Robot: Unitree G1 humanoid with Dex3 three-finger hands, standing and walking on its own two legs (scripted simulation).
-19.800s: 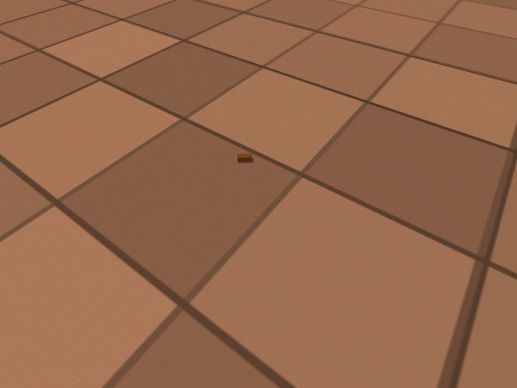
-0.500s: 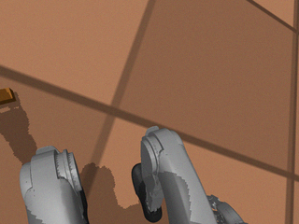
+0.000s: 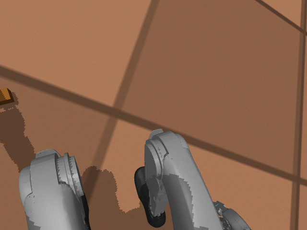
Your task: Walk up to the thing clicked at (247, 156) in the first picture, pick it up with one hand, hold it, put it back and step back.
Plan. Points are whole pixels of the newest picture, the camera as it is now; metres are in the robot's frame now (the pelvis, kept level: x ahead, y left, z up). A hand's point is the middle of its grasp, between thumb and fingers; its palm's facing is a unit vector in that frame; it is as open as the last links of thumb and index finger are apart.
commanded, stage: rise first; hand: left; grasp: from above
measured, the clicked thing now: out of the picture +0.48 +0.35 -0.30
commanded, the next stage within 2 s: approach in 1.44 s
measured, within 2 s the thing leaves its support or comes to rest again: neither
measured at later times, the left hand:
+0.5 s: hand out of the picture +0.44 +0.39 -0.17, palm faces -0.41 -0.15 -0.90, open 12.6 cm
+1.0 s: hand out of the picture +0.44 +0.38 -0.17, palm faces -0.41 -0.14 -0.90, open 12.9 cm
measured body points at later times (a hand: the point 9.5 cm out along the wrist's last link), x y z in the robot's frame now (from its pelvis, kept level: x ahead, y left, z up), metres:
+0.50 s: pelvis +0.00 +0.00 +0.00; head +0.25 +0.11 +0.36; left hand +0.45 +0.39 -0.12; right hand +0.08 -0.26 -0.09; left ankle +0.07 +0.13 -0.28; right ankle +0.10 -0.11 -0.28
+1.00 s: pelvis +0.00 +0.00 +0.00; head +0.24 +0.11 +0.36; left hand +0.45 +0.39 -0.12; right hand +0.08 -0.26 -0.09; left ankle +0.07 +0.13 -0.28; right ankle +0.10 -0.11 -0.28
